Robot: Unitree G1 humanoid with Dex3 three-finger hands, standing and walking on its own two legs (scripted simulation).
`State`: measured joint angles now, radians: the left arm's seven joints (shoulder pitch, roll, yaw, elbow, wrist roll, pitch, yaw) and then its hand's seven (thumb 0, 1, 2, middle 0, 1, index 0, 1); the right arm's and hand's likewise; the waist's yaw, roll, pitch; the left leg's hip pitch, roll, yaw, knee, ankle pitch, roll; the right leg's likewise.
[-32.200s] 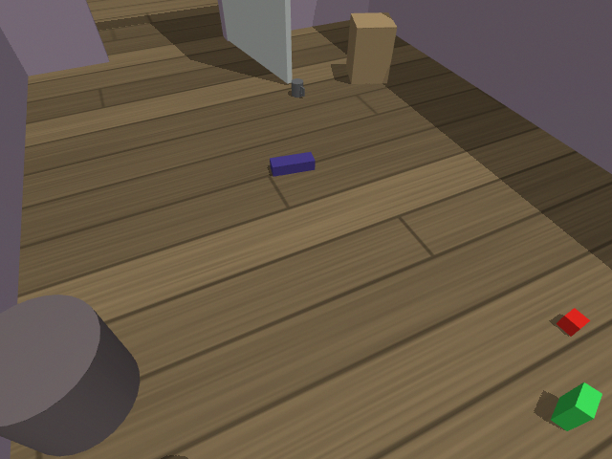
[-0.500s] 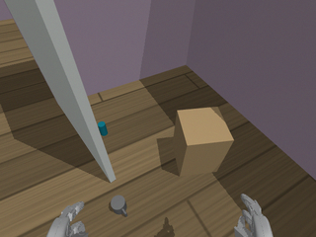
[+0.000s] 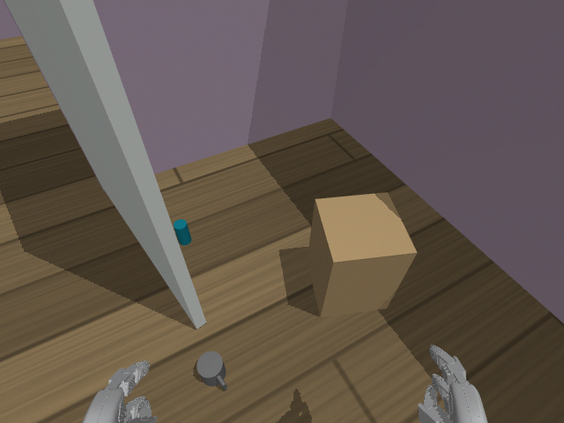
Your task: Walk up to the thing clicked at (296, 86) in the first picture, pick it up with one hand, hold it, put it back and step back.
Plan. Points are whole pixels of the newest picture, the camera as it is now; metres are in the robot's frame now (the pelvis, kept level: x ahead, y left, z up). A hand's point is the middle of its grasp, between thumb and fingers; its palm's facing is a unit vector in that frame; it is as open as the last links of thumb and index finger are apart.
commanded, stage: home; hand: left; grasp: from above
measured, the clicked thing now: (214, 373) +0.41 +0.20 -0.67
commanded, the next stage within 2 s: stand in 0.04 s
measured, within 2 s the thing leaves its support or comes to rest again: neither
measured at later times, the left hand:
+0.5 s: hand out of the picture +0.07 +0.24 -0.11, palm faces +0.03 -0.94 -0.34, open 7.4 cm
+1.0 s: hand out of the picture +0.00 +0.24 -0.10, palm faces +0.04 -0.94 -0.33, open 7.4 cm
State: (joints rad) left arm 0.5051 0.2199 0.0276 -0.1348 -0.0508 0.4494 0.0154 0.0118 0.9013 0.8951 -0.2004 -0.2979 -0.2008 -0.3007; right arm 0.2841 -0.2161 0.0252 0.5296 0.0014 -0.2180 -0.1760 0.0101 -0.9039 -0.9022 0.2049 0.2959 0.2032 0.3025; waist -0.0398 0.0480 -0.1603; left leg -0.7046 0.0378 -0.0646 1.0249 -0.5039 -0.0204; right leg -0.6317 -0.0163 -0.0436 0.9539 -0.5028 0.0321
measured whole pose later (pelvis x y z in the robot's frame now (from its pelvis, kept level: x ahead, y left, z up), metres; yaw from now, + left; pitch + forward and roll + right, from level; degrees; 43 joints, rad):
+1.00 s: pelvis -0.03 +0.01 +0.06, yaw +1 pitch -5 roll +0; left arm 0.21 0.29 0.03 1.10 0.04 0.01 0.02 0.01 0.90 0.89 -0.20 -0.30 -0.20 -0.30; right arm 0.16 -0.28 -0.04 1.09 -0.03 0.00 -0.02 0.00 -0.91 -0.90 0.20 0.30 0.20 0.30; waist 0.02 0.01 0.07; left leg -0.16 -0.01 -0.04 0.43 -0.19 0.00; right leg -0.11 -0.06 -0.04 0.41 -0.22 0.05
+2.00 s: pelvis -0.01 -0.01 +0.07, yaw +1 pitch -3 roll +0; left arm 0.11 0.31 0.03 1.14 0.02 0.00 0.00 0.01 0.90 0.89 -0.20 -0.30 -0.20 -0.30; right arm 0.10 -0.32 -0.01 1.14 -0.02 -0.01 -0.01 0.00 -0.91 -0.90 0.20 0.30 0.20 0.30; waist 0.00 0.01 0.07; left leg -0.11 0.02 -0.04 0.34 -0.17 -0.03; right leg -0.07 -0.03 -0.04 0.33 -0.20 0.02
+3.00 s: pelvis -0.06 +0.03 +0.04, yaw +2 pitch -1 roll +0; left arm -0.01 0.40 0.07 0.93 0.01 0.05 0.01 0.01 0.90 0.89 -0.20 -0.30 -0.20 -0.30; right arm 0.14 -0.40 -0.07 0.97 -0.02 0.03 0.01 0.00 -0.91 -0.90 0.20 0.30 0.20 0.30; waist -0.03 -0.04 0.20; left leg -0.28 -0.05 -0.01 0.67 -0.38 0.04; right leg -0.37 -0.08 0.04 0.74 -0.36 0.01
